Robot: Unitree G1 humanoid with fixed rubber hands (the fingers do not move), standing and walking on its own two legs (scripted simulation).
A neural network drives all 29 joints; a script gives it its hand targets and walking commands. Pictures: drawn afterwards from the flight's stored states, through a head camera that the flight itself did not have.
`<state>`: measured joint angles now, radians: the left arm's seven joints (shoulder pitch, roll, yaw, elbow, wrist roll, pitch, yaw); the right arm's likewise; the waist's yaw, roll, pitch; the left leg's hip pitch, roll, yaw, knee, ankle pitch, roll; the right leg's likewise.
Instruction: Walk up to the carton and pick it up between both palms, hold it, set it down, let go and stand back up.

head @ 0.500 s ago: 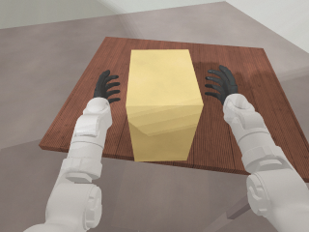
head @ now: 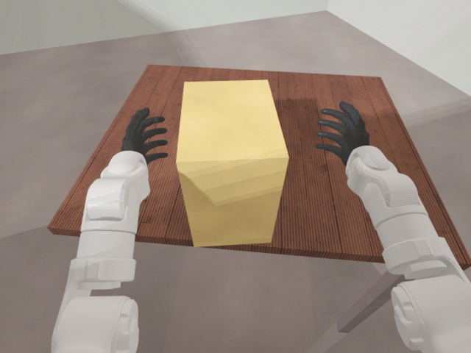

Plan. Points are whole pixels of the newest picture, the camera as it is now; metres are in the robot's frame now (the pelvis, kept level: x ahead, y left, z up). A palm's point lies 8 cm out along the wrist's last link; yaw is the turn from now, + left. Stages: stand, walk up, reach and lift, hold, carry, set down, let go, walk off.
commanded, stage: set down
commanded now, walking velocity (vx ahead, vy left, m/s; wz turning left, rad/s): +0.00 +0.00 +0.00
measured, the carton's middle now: (229, 166) +0.45 +0.03 +0.06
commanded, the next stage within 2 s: none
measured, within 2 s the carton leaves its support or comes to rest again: neither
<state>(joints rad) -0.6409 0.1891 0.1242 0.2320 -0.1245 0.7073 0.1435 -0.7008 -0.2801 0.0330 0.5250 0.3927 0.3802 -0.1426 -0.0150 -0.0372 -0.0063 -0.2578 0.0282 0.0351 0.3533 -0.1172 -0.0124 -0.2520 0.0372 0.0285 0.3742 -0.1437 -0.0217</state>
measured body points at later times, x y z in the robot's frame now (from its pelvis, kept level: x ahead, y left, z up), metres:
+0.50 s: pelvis +0.01 -0.01 +0.00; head +0.05 -0.01 +0.45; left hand +0.31 +0.17 +0.05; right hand +0.33 -0.16 +0.05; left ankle +0.04 +0.13 -0.74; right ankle +0.03 -0.10 -0.74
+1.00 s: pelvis +0.01 +0.00 +0.00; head +0.02 +0.01 +0.45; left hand +0.29 +0.18 +0.03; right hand +0.30 -0.17 +0.04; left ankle +0.04 +0.13 -0.75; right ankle +0.03 -0.10 -0.75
